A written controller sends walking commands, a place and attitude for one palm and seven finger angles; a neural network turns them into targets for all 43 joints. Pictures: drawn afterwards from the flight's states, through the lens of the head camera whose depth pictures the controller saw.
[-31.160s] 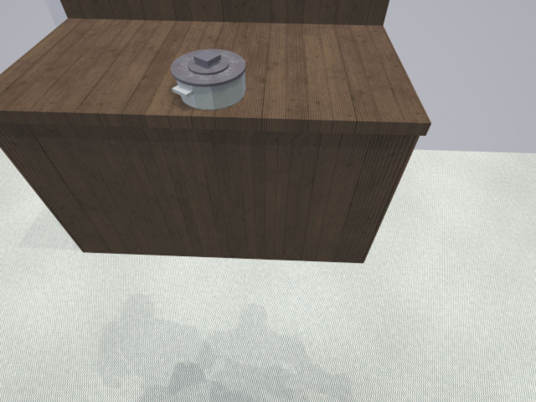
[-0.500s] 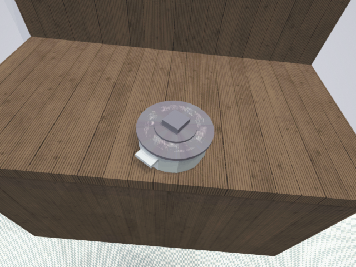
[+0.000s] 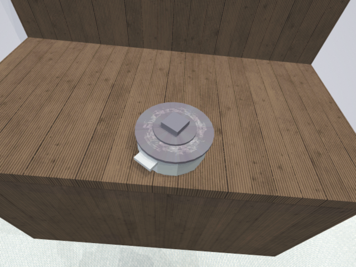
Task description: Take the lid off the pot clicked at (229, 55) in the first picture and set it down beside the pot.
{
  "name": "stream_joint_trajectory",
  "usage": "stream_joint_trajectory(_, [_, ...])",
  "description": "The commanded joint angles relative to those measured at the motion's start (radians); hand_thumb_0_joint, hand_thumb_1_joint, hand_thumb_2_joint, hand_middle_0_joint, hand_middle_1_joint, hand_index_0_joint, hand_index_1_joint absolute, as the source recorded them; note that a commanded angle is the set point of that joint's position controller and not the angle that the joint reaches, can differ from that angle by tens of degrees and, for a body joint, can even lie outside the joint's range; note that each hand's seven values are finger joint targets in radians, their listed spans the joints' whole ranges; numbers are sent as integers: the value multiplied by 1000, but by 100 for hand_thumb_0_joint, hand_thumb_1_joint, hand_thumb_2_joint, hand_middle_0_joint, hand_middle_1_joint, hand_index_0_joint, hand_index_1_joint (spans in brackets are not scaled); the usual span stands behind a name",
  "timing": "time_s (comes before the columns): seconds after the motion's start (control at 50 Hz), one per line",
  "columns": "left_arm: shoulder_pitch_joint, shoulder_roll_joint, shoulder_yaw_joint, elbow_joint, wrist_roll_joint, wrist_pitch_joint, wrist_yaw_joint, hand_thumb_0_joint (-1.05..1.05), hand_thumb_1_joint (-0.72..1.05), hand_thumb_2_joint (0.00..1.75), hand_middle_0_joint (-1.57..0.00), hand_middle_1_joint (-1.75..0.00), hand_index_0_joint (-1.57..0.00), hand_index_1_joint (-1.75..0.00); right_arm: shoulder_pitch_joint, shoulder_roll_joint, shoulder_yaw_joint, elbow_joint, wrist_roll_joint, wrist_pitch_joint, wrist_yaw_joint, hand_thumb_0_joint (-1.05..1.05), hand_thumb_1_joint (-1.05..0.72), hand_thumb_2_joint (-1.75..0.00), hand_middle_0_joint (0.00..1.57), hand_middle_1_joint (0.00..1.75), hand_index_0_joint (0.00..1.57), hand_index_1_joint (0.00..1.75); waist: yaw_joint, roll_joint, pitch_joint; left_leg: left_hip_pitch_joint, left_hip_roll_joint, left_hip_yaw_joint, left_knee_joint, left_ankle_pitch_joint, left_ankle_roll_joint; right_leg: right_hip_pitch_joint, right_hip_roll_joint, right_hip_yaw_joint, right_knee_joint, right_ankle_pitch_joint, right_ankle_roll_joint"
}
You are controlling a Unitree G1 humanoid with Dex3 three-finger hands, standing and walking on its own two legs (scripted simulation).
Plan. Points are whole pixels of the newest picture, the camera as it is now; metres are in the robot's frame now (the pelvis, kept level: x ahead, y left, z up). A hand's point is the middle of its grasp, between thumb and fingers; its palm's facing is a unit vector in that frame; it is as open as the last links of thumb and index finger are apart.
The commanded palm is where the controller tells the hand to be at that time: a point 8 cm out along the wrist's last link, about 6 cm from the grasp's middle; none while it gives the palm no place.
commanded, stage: look again from close up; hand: left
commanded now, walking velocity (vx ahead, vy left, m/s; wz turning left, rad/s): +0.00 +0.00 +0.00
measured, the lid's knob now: (175, 123) +0.42 +0.04 +0.09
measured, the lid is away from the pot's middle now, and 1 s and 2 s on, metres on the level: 0.00 0.00 0.00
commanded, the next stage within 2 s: lift the closed hand beside the body in 0.02 s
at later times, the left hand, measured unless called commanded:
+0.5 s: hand out of the picture +0.12 +0.14 -0.02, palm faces +0.18 -0.97 -0.18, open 4.8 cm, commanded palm +0.06 +0.20 +0.00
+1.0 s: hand out of the picture +0.08 +0.15 +0.04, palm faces +0.30 -0.86 -0.40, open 3.1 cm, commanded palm +0.03 +0.20 +0.07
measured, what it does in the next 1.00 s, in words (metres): shifts its weight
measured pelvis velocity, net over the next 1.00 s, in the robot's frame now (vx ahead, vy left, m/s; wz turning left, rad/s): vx -0.04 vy -0.09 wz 0.07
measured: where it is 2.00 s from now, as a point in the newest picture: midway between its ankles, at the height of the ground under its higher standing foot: outside the picture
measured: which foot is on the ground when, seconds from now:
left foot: down 0.00-1.00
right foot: down 0.00-1.00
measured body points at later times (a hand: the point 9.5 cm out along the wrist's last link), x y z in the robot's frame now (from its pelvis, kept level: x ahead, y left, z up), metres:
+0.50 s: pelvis -0.02 -0.05 +0.00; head -0.05 -0.03 +0.45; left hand +0.11 +0.19 -0.01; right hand +0.20 -0.28 -0.04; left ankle -0.05 +0.02 -0.74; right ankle -0.02 -0.17 -0.74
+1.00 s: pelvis -0.04 -0.09 +0.00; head -0.04 -0.11 +0.45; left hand +0.06 +0.20 +0.06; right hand +0.15 -0.30 -0.09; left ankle -0.05 +0.02 -0.74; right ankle -0.02 -0.17 -0.74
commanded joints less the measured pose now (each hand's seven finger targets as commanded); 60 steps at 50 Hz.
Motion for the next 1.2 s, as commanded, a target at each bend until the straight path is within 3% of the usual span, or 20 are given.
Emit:
stream_joint_trajectory(0.0, [127, 40, 8, 1, 1, -8, 7, 0, 90, 90, -20, -30, -20, -30, 123, -100, -11, 9, 3, -3, -6, 0, -90, -90, 20, 30, 20, 30, 6, 62, 75, -7, 245, -199, -89, 496, -99, -47, -42, 30, -17, 118, -63])
stream_joint_trajectory(0.08, [126, 42, 9, 0, 1, -13, 7, 0, 90, 90, -20, -30, -20, -30, 117, -98, -14, 8, 3, -3, -4, 0, -90, -90, 20, 30, 20, 30, 5, 28, 73, -20, 232, -186, -69, 456, -84, -30, -49, 40, -31, 161, -70])
stream_joint_trajectory(0.1, [65, 129, 12, 3, 19, -37, 31, 0, 90, 90, -20, -30, -20, -30, 32, -219, -18, -89, 15, 6, 12, 0, -90, -90, 20, 30, 20, 30, -11, 68, 82, -96, 252, -208, 47, 940, -170, -53, -21, -13, 20, 221, -54])
stream_joint_trajectory(0.12, [-504, 442, 107, -1300, -89, -169, 73, 0, 90, 90, -24, -35, -24, -35, -77, -376, -62, -415, 45, -138, 22, 0, -90, -90, 20, 30, 20, 30, -6, 289, -233, 126, 170, -262, 6, 910, -223, -11, 56, 11, 56, 222, -71])
stream_joint_trajectory(0.14, [-284, 257, -50, -1263, -31, -75, 98, 0, 90, 90, -29, -40, -29, -40, -66, -265, -37, -378, 93, -252, 5, 0, -90, -90, 20, 30, 20, 30, 6, 392, -323, 176, 208, -194, -4, 972, -279, -25, 22, 13, 76, 103, -109])
stream_joint_trajectory(0.18, [52, 50, -126, -1091, -25, 94, 127, 0, 90, 90, -38, -49, -38, -49, -93, -260, -31, -360, 93, -271, 28, 0, -90, -90, 20, 30, 20, 30, 17, 297, -245, 127, 208, -241, -36, 996, -321, -79, 28, -42, 141, 30, -87])
stream_joint_trajectory(0.22, [77, -143, -319, -1124, -30, 99, 107, 0, 90, 90, -46, -59, -46, -59, -116, -254, 2, -425, 67, -298, 62, 0, -90, -90, 20, 30, 20, 30, -8, 105, -111, 123, 199, -234, -31, 857, -260, -133, 53, -57, 100, 3, -72])
stream_joint_trajectory(0.26, [126, -124, -333, -1041, 3, 74, 86, 0, 90, 90, -55, -68, -55, -68, -140, -281, -14, -451, 35, -285, 80, 0, -90, -90, 20, 30, 20, 30, -8, -127, -33, 15, 180, -221, -4, 581, -188, -139, 63, -75, 55, 47, -79])
stream_joint_trajectory(0.34, [494, 267, 170, -1025, 3, 10, 50, 0, 90, 90, -73, -88, -73, -88, -239, -310, -89, -545, 16, -153, 88, 0, -90, -90, 20, 30, 20, 30, 98, -240, -64, -185, 157, -190, 42, 462, -198, -7, 48, -62, 26, 216, -93])
stream_joint_trajectory(0.38, [512, 285, 206, -1227, -12, -45, 23, 0, 90, 90, -82, -97, -82, -97, -300, -299, -89, -646, 27, -110, 80, 0, -90, -90, 20, 30, 20, 30, 105, -187, -69, -192, 158, -176, 25, 400, -207, 11, 50, -53, 40, 173, -96])
stream_joint_trajectory(0.46, [237, 242, 124, -1423, -13, -87, -6, 0, 90, 90, -99, -116, -99, -116, -312, -281, -66, -733, 38, -70, 58, 0, -90, -90, 20, 30, 20, 30, 26, 227, 40, -183, 142, -131, 26, 135, -169, -90, 45, -26, -2, 85, -99])
stream_joint_trajectory(0.5, [167, 255, 125, -1486, -21, -104, -4, 0, 90, 90, -108, -126, -108, -126, -279, -269, -55, -749, 34, -72, 45, 0, -90, -90, 20, 30, 20, 30, 14, 310, 1, -131, 141, -148, 25, 97, -162, -93, 50, -23, -8, 77, -99])
stream_joint_trajectory(0.58, [191, 304, 177, -1560, -39, -107, 21, 0, 90, 90, -126, -145, -126, -145, -278, -265, -43, -772, 20, -60, 13, 0, -90, -90, 20, 30, 20, 30, 19, 197, -82, -74, 125, -125, 55, 105, -128, -55, 52, -12, -54, 62, -97])
stream_joint_trajectory(0.66, [223, 268, 153, -1466, -39, -98, 22, 0, 90, 90, -130, -150, -130, -150, -288, -266, -43, -764, 14, -61, -3, 0, -90, -90, 20, 30, 20, 30, 7, -30, -23, -81, 113, -108, 82, 84, -105, -82, 47, 2, -107, 15, -76])
stream_joint_trajectory(0.7, [249, 292, 179, -1476, -37, -107, 21, 0, 90, 90, -130, -150, -130, -150, -300, -269, -51, -754, 11, -72, -10, 0, -90, -90, 20, 30, 20, 30, 23, -51, -24, -80, 108, -100, 88, 74, -98, -73, 33, 22, -132, -24, -71])
stream_joint_trajectory(0.78, [322, 353, 255, -1582, -39, -122, 29, 0, 90, 90, -130, -150, -130, -150, -328, -254, -50, -742, 10, -97, -13, 0, -90, -90, 20, 30, 20, 30, 58, 57, -68, -52, 108, -97, 78, 120, -100, -14, 15, 46, -143, 0, -74])
stream_joint_trajectory(0.92, [342, 357, 314, -1482, -40, -130, 33, 0, 90, 90, -130, -150, -130, -150, -358, -237, -64, -690, 19, -98, -23, 0, -90, -90, 20, 30, 20, 30, 55, -36, 56, -62, 114, -94, 76, 104, -95, -66, 15, 72, -188, -39, -65])
stream_joint_trajectory(1.02, [308, 388, 331, -1639, -35, -153, 45, 0, 90, 90, -130, -150, -130, -150, -350, -242, -59, -697, 13, -127, -26, 0, -90, -90, 20, 30, 20, 30, 70, 100, -76, 14, 116, -91, 57, 167, -93, 9, 6, 65, -153, 60, -61])
stream_joint_trajectory(1.12, [355, 346, 332, -1546, -35, -140, 38, 0, 90, 90, -130, -150, -130, -150, -353, -245, -74, -674, 17, -116, -19, 0, -90, -90, 20, 30, 20, 30, 66, -2, -12, 5, 124, -90, 37, 214, -92, 3, 24, 21, -134, 155, -62])
stream_joint_trajectory(1.18, [299, 357, 317, -1657, -33, -158, 32, 0, 90, 90, -130, -150, -130, -150, -355, -256, -72, -692, 15, -121, -18, 0, -90, -90, 20, 30, 20, 30, 66, 63, -25, 26, 126, -89, 23, 232, -90, 14, 19, 18, -126, 182, -64])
